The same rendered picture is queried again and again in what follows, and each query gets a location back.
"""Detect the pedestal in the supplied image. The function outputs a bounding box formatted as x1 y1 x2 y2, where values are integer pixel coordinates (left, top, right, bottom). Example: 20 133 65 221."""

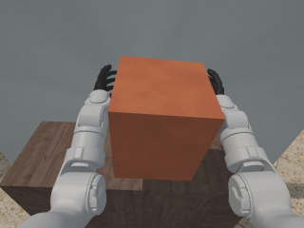
0 121 243 228

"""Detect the robot left forearm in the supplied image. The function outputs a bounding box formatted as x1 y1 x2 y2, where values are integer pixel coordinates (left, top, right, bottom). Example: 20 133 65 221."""
50 89 111 207

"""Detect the robot left hand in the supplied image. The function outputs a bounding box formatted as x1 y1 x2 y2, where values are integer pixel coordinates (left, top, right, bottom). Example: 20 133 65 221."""
94 65 117 98

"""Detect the robot right hand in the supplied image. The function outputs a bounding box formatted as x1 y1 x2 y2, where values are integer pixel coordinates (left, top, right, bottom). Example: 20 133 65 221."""
207 68 224 95

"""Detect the right robot upper arm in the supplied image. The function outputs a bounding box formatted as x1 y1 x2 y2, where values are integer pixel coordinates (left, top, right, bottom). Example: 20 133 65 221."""
228 171 304 228

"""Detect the robot right forearm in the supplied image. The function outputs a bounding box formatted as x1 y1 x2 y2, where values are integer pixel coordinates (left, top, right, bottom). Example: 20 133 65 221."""
216 94 292 208

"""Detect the left robot upper arm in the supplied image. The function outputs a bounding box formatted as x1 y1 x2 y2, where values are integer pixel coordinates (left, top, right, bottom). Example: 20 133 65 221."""
16 172 106 228

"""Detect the carton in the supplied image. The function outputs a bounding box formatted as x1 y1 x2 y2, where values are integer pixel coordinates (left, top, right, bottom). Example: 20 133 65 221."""
107 56 225 181

